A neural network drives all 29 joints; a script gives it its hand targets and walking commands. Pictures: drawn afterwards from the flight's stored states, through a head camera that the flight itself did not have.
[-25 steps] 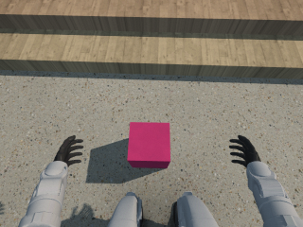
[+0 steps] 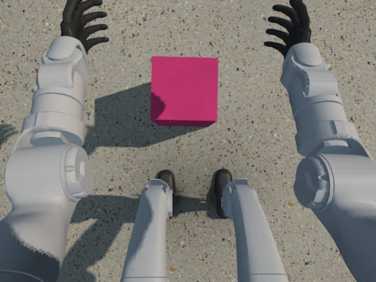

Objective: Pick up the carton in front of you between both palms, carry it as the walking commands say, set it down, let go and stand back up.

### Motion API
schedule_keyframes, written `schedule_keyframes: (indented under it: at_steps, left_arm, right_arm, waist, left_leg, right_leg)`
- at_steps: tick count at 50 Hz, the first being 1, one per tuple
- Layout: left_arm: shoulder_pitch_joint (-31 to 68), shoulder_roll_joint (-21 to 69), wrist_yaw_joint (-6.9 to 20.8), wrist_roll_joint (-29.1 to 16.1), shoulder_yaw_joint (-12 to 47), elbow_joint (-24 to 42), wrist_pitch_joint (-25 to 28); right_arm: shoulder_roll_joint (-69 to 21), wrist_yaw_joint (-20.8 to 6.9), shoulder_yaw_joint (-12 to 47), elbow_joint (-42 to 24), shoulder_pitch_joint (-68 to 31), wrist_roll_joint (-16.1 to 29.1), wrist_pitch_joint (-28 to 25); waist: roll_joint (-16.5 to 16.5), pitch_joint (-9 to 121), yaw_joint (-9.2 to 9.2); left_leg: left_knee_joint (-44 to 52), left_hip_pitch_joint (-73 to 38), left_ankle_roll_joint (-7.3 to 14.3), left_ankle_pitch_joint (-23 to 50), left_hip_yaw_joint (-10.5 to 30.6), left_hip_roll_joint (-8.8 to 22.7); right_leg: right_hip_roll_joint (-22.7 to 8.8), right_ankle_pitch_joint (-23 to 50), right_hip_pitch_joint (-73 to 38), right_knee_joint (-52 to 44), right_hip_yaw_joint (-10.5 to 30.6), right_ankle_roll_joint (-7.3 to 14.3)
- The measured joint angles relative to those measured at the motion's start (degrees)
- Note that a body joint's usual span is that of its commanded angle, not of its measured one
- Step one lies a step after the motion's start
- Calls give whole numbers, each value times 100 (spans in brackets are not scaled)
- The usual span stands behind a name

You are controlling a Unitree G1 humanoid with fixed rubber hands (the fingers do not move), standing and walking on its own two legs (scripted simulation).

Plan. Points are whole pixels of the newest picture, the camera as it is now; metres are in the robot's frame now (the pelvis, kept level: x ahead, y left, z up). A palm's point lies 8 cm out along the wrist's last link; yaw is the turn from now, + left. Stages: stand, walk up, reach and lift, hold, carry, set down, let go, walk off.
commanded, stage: reach and lift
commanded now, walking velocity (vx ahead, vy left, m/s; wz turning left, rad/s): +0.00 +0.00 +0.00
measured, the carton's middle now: (184, 96) +0.52 +0.03 -0.52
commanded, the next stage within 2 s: none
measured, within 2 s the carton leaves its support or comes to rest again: leaves its support in 1.78 s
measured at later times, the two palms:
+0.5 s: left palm (114, 82) +0.52 +0.22 -0.31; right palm (256, 82) +0.52 -0.17 -0.31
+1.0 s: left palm (132, 92) +0.52 +0.21 -0.46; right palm (239, 93) +0.52 -0.16 -0.46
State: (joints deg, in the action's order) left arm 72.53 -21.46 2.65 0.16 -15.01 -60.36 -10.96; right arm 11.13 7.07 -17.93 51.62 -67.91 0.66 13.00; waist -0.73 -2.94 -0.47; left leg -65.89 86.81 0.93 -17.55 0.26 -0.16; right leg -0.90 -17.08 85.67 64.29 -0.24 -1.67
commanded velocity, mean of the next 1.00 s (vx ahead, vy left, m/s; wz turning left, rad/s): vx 0.00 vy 0.00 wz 0.00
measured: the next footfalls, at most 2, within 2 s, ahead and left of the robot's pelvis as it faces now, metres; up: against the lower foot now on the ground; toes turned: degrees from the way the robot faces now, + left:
none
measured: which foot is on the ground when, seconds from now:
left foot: down 0.00-1.00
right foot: down 0.00-1.00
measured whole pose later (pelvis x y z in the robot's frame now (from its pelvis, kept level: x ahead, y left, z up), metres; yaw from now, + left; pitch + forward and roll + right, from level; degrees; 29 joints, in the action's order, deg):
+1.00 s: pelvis -0.02 -0.01 -0.27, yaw -2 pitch +37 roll -3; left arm 87.0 -27.7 -3.7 -14.9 -0.8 -69.2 -1.7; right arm 17.1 9.8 -5.4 64.0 -84.7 14.5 2.5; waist -1.4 -24.2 0.6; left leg -125.8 130.6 0.3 -31.8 1.6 0.2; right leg 2.6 -31.3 129.3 124.0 1.0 -3.5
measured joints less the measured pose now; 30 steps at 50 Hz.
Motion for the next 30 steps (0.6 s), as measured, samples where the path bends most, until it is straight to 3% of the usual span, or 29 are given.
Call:
schedule_keyframes:
  at_steps: [8, 14, 22, 30]
  left_arm:
    - [-82, 323, -42, 436, -470, 118, 417]
    - [-501, 527, -128, 482, -617, 156, 699]
    - [-634, 213, -315, -268, -37, 355, 850]
    - [-17, -293, -428, -964, 606, 339, 644]
  right_arm:
    - [-233, -156, -486, 4, 95, -473, -540]
    - [-319, -169, -498, 34, 485, -534, -883]
    - [-51, 70, 284, -189, 507, 180, -948]
    - [239, 354, 824, -222, -115, 859, -644]
  waist:
    - [-4, 415, 31]
    - [34, 900, 73]
    - [12, 665, 122]
    - [-55, -261, 113]
  left_leg:
    - [-110, 708, 19, -128, -1, -7]
    - [-973, 1672, 9, -551, 3, -2]
    - [-2723, 3042, -75, -1105, 73, 0]
    - [-4283, 3812, -170, -1304, 198, 0]
  right_leg:
    - [-5, -125, 700, 98, 4, -14]
    - [77, -554, 1679, 984, 112, -59]
    - [183, -1137, 3062, 2769, 143, -66]
    - [238, -1341, 3822, 4322, 36, -9]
